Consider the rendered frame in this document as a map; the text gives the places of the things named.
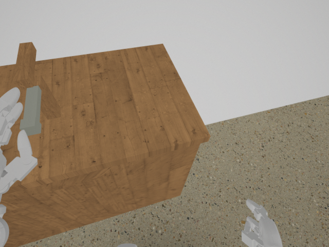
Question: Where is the counter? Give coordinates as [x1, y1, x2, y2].
[0, 42, 210, 247]

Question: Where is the robot right hand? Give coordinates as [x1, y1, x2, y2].
[242, 199, 283, 247]

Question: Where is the tap lever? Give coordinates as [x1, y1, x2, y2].
[20, 85, 42, 136]

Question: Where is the robot left hand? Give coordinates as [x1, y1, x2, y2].
[0, 87, 38, 202]

